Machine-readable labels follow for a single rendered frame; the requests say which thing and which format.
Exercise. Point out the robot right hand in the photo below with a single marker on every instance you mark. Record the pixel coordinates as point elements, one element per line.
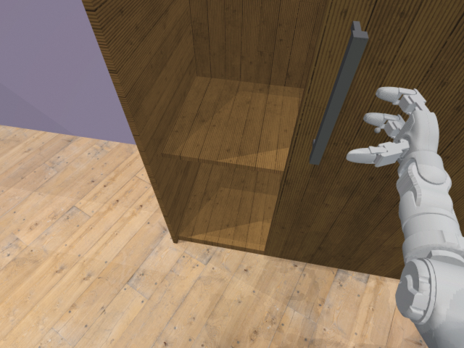
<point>420,132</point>

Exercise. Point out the right robot upper arm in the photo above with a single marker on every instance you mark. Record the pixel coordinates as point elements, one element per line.
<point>431,294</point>

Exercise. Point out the wardrobe door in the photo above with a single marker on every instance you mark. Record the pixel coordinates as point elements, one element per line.
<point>344,214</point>

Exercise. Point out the robot right forearm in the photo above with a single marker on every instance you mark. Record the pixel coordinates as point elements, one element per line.
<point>429,223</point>

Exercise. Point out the handle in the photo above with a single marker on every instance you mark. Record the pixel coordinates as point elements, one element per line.
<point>349,64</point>

